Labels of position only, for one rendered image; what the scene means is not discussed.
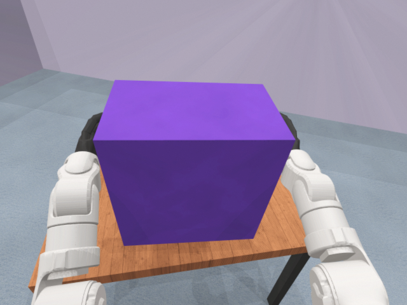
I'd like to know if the robot left upper arm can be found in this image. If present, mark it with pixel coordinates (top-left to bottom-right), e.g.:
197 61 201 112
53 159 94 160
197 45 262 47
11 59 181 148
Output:
34 280 107 305

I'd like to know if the robot right upper arm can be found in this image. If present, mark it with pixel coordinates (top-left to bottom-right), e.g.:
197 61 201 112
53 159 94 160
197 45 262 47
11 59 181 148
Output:
310 260 388 305

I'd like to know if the carton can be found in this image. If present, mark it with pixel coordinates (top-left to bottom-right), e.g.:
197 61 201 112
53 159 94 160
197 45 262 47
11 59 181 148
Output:
93 80 295 246

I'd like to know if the left robot hand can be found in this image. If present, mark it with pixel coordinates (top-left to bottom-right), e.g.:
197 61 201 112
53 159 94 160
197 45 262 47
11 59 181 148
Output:
75 112 103 156

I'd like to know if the table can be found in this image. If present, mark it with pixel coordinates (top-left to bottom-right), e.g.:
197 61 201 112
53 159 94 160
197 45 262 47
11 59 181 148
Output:
28 167 310 305

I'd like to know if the left robot forearm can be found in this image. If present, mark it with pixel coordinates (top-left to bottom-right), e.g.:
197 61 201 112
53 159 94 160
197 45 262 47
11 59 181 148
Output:
31 151 101 305

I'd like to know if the right robot hand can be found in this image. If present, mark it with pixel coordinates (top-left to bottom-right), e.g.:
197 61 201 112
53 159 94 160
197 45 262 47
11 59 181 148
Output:
280 113 300 150

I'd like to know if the right robot forearm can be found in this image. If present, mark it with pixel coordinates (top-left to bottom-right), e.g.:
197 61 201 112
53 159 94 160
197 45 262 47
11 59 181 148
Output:
280 149 389 305

